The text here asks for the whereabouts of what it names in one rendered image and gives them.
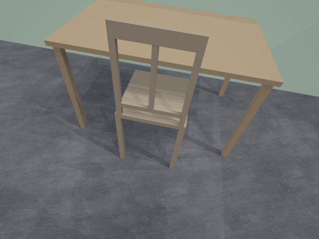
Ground table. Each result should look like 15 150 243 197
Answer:
44 0 283 157

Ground chair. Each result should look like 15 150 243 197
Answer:
105 17 209 169

